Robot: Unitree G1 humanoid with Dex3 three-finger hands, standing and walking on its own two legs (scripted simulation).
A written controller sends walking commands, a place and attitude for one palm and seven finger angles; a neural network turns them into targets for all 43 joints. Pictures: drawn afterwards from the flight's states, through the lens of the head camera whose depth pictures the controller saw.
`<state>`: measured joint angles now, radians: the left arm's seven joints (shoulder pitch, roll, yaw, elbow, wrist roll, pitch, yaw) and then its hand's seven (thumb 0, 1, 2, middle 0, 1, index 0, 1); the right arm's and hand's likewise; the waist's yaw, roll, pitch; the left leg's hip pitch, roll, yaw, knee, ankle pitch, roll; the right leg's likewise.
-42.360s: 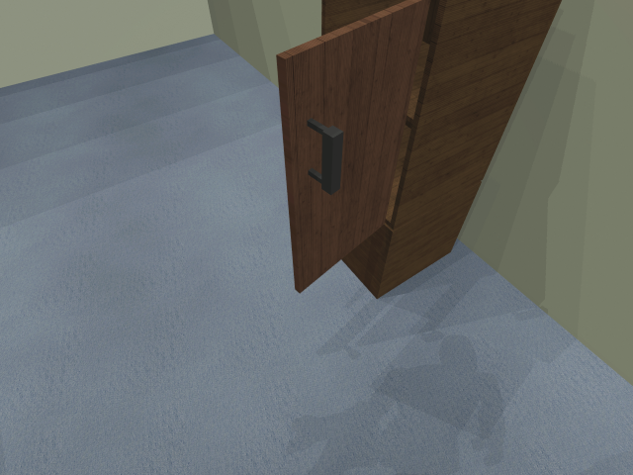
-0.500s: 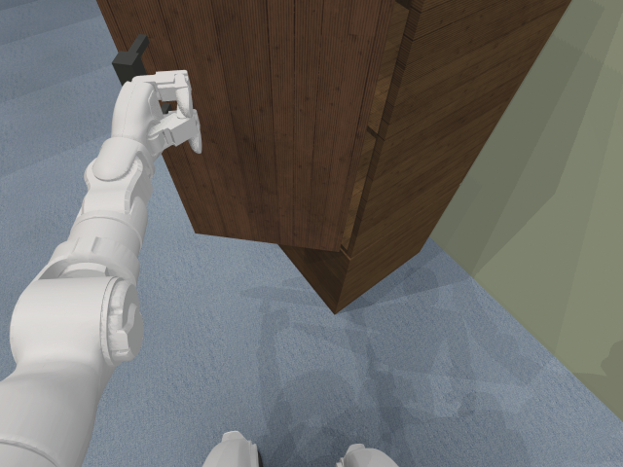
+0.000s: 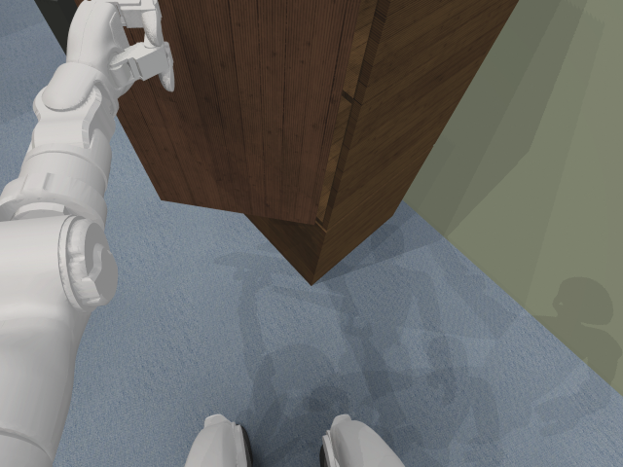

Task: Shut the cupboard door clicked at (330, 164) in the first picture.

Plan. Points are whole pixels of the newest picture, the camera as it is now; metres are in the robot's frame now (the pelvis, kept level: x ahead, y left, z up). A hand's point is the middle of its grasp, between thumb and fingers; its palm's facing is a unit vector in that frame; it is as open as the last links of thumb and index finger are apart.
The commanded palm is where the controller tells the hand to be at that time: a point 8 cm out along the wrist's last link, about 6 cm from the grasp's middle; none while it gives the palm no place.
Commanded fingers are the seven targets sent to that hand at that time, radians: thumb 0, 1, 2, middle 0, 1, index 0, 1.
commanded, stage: push the door shut along its arc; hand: left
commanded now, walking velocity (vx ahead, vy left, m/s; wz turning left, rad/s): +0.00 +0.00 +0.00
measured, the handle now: (87, 34) +0.61 +0.16 +0.14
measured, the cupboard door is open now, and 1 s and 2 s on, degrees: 40 27 27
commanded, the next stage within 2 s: pull the fist back off the door in 0.38 s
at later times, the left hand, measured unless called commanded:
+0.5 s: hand (185, 34) +0.59 +0.06 +0.15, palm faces -0.34 -0.94 -0.02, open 3.5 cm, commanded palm +0.62 +0.07 +0.14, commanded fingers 0.00 0.90 0.90 -1.30 -1.50 -1.30 -1.50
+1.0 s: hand (209, 39) +0.60 +0.03 +0.14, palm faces +0.10 -0.99 -0.02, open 3.1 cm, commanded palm +0.55 +0.07 +0.14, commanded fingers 0.00 0.90 0.90 -1.30 -1.50 -1.30 -1.50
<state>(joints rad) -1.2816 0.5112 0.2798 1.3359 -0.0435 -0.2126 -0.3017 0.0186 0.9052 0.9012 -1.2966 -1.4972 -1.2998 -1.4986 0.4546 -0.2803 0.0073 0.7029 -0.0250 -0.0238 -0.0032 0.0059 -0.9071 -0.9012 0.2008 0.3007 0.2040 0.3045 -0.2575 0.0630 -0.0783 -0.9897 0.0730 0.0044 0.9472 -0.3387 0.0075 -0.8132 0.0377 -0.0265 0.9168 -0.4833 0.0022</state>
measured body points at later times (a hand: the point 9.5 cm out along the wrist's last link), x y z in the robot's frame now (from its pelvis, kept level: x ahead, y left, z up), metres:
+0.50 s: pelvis +0.00 +0.00 -0.02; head +0.17 +0.02 +0.40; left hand +0.61 +0.11 +0.15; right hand -0.08 -0.26 -0.11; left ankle +0.05 +0.12 -0.68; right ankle -0.03 -0.13 -0.68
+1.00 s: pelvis +0.02 -0.01 +0.01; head +0.16 -0.02 +0.44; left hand +0.59 +0.08 +0.14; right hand -0.07 -0.24 -0.10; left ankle +0.05 +0.12 -0.68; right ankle -0.03 -0.13 -0.68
